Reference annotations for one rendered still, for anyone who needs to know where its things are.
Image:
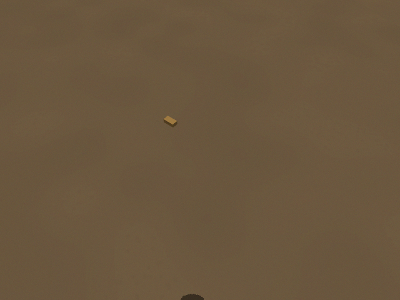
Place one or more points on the small box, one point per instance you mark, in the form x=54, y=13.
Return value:
x=170, y=121

